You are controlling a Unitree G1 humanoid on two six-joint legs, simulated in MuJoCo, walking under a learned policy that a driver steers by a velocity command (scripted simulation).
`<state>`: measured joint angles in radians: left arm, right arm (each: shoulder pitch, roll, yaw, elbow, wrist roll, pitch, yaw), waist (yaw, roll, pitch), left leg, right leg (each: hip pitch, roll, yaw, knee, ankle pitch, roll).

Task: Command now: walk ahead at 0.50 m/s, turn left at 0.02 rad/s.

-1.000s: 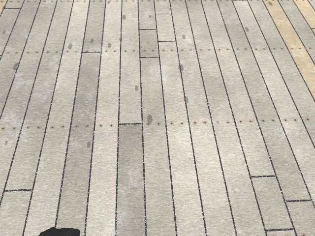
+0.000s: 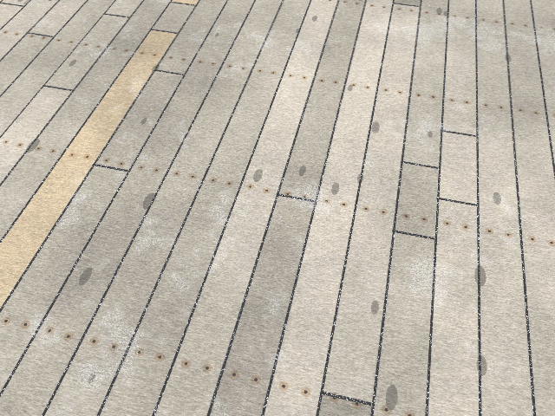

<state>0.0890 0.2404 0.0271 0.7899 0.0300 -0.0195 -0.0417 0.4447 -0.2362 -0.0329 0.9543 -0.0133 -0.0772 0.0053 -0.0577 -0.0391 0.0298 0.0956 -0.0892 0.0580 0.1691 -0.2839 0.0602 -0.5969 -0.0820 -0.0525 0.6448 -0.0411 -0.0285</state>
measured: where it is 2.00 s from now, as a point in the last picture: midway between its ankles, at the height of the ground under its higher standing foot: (312, 285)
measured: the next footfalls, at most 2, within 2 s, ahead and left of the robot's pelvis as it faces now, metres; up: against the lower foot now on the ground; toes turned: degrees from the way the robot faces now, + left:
right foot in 0.10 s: +0.23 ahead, -0.11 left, +0.00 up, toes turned -4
left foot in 0.62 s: +0.51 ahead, +0.09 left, +0.00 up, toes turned +2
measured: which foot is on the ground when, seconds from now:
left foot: down 0.00-0.10, up 0.12-0.60, down 0.62-1.00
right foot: up 0.00-0.08, down 0.10-0.62, up 0.64-1.00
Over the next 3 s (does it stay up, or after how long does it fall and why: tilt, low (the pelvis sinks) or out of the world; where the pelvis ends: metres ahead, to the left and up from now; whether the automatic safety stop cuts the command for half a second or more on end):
stays up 0.83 -0.14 0.01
